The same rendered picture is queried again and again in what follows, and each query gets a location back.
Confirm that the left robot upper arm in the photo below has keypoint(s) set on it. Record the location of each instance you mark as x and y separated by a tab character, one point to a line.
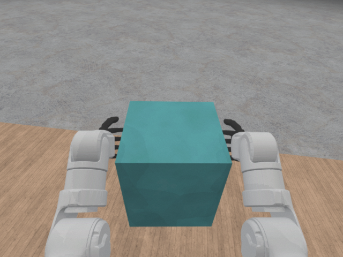
79	237

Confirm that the left robot hand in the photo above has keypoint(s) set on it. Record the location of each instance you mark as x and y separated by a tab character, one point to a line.
105	126

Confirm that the right robot upper arm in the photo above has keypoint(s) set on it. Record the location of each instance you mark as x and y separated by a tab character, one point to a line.
272	237

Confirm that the robot right forearm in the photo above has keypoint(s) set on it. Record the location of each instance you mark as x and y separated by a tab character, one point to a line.
264	189

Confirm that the right robot hand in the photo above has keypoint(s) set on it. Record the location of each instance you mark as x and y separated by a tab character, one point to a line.
237	129

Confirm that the carton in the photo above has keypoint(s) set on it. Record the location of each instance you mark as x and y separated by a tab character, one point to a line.
172	163

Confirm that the robot left forearm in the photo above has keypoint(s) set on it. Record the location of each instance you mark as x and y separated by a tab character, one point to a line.
85	182

